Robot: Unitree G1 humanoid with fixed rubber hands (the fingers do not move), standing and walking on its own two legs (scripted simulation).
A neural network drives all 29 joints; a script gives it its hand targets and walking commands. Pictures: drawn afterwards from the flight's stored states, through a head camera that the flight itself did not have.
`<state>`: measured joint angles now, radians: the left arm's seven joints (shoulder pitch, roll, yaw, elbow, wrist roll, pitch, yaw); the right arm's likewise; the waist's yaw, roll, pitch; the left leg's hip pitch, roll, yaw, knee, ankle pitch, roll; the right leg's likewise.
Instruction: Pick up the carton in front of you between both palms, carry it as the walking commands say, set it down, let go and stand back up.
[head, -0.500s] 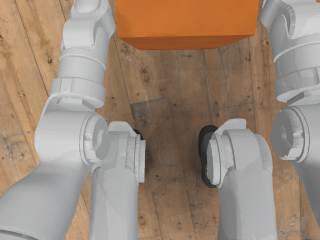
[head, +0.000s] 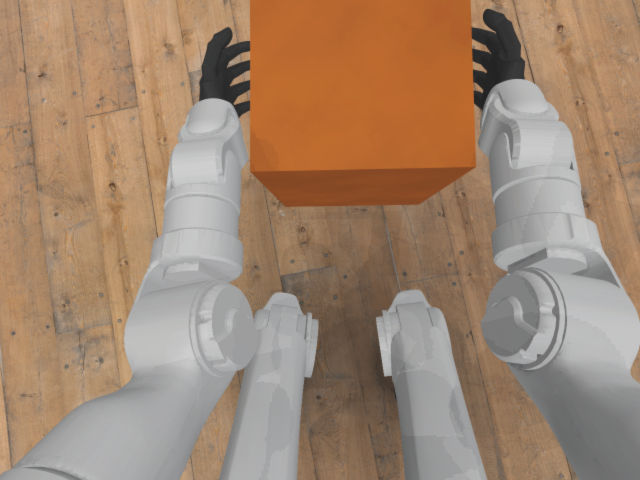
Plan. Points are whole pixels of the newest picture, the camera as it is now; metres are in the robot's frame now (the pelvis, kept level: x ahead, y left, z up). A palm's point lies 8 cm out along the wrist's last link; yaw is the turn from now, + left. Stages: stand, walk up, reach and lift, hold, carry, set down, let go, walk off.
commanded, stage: reach and lift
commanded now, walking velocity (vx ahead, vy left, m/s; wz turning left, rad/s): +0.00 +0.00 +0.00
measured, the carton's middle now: (354, 114) +0.54 -0.02 -0.13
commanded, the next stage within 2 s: none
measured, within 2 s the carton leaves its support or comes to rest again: neither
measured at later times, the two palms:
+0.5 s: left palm (153, 77) +0.48 +0.14 +0.08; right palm (590, 55) +0.48 -0.16 +0.09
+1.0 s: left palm out of the picture +0.43 +0.15 +0.23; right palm out of the picture +0.43 -0.15 +0.24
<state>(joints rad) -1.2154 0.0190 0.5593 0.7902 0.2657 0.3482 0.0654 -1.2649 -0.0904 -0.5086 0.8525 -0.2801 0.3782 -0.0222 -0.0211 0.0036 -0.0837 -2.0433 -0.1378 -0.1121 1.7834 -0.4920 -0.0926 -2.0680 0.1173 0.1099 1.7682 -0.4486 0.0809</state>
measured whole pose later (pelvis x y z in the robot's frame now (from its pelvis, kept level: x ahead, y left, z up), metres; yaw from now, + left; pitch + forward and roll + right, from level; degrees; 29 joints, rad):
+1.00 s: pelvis +0.10 +0.00 +0.26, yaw -1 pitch +17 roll +0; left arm -0.36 -0.16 0.34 0.51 0.21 0.35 0.04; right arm -0.39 0.13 -0.32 0.54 -0.22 0.38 -0.02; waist -0.01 0.01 -0.18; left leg -0.73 -0.07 -0.15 0.80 -0.36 -0.03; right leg -0.74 0.06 0.15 0.78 -0.33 0.04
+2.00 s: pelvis +0.11 +0.00 +0.30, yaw -1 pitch -4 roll +0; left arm -0.28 -0.16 0.27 0.35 0.29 0.64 -0.01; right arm -0.30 0.16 -0.26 0.36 -0.29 0.67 -0.01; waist 0.00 0.00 -0.02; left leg -0.11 -0.04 -0.16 0.40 -0.22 -0.02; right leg -0.13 0.03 0.14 0.39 -0.19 0.02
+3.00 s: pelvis +0.11 +0.01 +0.30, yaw -1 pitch -4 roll +0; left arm -0.29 -0.16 0.24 0.24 0.26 0.77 0.00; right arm -0.29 0.16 -0.24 0.23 -0.27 0.79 -0.01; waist 0.00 0.00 -0.06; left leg -0.16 -0.03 -0.12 0.48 -0.33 -0.01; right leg -0.16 0.02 0.10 0.46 -0.30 0.02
